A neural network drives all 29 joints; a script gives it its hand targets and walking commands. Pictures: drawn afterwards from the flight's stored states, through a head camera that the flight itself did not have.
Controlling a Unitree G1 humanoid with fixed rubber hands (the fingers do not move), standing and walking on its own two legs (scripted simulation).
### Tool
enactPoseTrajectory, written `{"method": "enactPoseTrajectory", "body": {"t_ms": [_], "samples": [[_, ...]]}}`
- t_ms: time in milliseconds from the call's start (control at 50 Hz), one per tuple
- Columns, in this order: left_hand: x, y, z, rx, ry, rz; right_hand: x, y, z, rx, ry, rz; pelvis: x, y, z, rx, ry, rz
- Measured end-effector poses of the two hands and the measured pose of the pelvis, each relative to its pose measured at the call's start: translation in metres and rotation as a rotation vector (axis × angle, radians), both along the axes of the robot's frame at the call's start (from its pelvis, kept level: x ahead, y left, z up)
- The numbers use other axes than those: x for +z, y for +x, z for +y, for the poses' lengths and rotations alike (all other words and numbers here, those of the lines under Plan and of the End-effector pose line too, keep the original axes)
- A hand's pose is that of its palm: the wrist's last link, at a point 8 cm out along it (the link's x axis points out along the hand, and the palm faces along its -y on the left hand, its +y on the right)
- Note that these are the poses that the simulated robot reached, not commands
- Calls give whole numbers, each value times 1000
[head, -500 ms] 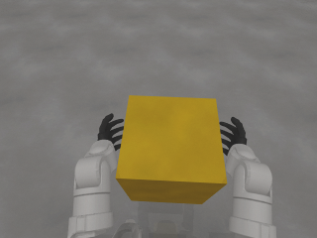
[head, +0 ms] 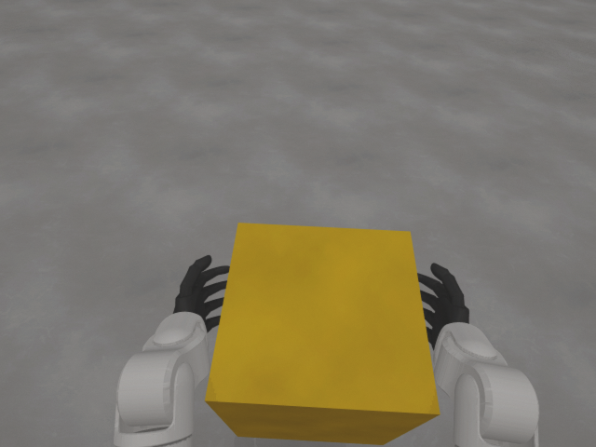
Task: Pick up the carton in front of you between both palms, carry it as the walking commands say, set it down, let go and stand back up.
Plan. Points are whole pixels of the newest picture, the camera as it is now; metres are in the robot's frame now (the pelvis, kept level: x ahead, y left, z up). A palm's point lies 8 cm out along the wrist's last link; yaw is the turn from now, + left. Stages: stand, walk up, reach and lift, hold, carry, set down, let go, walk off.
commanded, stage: carry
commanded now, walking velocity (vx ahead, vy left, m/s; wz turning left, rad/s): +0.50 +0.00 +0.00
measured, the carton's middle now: (316, 343) +0.27 +0.00 +0.02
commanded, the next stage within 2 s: none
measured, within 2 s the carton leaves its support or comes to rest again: neither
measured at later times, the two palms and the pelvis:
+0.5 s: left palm (249, 179) +0.51 +0.11 +0.09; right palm (427, 182) +0.53 -0.19 +0.09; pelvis +0.30 -0.05 +0.00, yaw +2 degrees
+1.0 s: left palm (246, 103) +0.80 +0.15 +0.07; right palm (381, 107) +0.80 -0.15 +0.08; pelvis +0.57 +0.00 -0.01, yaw +0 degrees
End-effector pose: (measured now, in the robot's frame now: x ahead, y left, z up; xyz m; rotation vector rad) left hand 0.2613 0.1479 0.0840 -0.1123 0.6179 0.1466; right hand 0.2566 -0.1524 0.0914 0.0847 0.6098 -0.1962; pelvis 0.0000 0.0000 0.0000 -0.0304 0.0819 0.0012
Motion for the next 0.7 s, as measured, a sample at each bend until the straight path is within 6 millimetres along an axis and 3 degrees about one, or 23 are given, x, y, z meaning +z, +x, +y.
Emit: {"method": "enactPoseTrajectory", "body": {"t_ms": [100,220,280,380,560,620,700], "samples": [[-4,43,-11,17,11,2,-7,48,-11,17,8,2,-9,72,-14,3,11,-10],[-23,115,-34,37,48,15,-37,126,-33,36,45,14,-34,157,-39,27,7,-35],[-26,139,-37,61,45,64,-38,159,-37,62,41,63,-26,185,-47,45,19,-29],[-12,181,-38,100,38,66,-24,210,-37,96,35,65,-9,233,-55,47,36,-23],[12,293,-35,59,37,-9,0,309,-35,55,32,-10,-2,339,-44,32,48,-17],[7,335,-26,47,30,-13,-3,347,-27,41,28,-14,-7,381,-33,29,40,-19],[-12,395,-7,41,14,-4,-17,406,-7,36,12,-5,-24,441,-13,15,29,-29]]}}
